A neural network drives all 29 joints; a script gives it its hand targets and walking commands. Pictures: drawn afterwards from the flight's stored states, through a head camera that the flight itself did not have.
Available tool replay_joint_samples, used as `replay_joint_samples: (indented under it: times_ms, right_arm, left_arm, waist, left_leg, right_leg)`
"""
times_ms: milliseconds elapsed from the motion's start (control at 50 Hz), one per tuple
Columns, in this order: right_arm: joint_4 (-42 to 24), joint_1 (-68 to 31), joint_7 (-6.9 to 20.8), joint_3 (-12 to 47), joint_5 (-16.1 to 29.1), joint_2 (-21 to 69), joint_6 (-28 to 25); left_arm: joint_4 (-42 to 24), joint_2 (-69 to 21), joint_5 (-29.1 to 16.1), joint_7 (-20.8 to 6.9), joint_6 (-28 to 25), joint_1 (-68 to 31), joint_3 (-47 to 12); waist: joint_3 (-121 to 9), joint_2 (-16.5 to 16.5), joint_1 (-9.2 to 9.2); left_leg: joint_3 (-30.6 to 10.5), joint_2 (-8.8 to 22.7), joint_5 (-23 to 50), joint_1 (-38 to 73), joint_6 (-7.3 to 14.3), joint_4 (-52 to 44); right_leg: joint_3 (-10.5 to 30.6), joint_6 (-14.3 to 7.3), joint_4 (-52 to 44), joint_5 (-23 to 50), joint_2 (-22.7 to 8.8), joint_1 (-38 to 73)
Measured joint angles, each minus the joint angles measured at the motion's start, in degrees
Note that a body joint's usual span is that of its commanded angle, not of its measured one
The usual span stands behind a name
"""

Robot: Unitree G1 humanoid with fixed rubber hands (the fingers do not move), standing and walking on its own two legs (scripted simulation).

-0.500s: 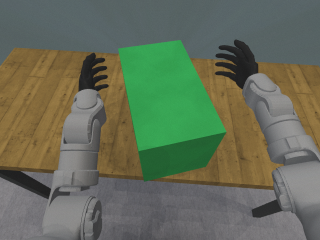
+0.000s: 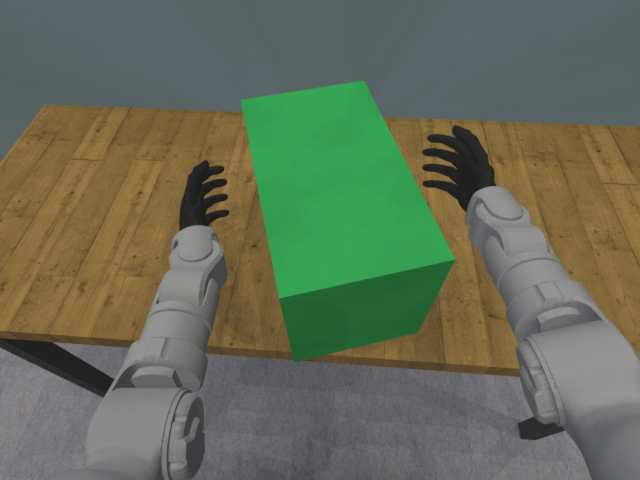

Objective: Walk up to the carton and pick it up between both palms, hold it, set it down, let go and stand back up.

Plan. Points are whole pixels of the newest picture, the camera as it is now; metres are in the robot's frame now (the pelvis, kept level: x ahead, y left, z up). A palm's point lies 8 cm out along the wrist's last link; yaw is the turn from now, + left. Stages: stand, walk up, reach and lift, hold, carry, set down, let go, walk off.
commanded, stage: reach and lift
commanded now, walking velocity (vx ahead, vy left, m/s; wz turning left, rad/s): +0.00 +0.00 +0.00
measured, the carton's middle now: (330, 217) +0.44 +0.03 +0.03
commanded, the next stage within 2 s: none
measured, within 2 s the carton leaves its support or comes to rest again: leaves its support in 1.96 s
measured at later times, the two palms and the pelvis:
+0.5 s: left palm (224, 217) +0.41 +0.16 +0.07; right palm (439, 193) +0.46 -0.12 +0.07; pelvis +0.01 +0.00 +0.00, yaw +0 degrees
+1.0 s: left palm (226, 220) +0.41 +0.16 +0.07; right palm (434, 191) +0.46 -0.11 +0.07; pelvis +0.01 +0.00 +0.00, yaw +0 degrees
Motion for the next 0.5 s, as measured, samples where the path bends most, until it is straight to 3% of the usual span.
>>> replay_joint_samples:
  times_ms: [200,360,500]
  right_arm:
    - [0.89,-0.03,0.02,0.0,-0.58,0.31,-4.63]
    - [0.91,-0.03,0.03,0.04,-2.48,3.32,-5.97]
    - [0.91,-0.05,-1.46,0.0,-6.26,5.88,-6.27]
  left_arm:
    - [1.41,-0.03,-0.02,0.23,-5.54,-0.13,0.0]
    - [-0.8,-3.14,0.45,-1.88,-5.92,-0.13,-0.04]
    - [-2.65,-5.07,3.26,-0.58,-3.91,-0.11,0.76]
  waist:
    - [-1.27,0.05,0.02]
    - [-1.3,0.08,0.02]
    - [-1.6,0.2,0.03]
  left_leg:
    - [0.0,0.05,-0.27,-3.71,0.0,0.44]
    - [0.0,0.05,-0.28,-3.95,0.0,0.44]
    - [0.0,0.07,-0.14,-3.94,0.01,0.44]
  right_leg:
    - [0.0,0.0,0.04,0.0,0.05,-3.53]
    - [0.0,0.0,0.04,0.0,0.05,-3.78]
    - [0.0,0.0,0.04,0.13,0.06,-3.77]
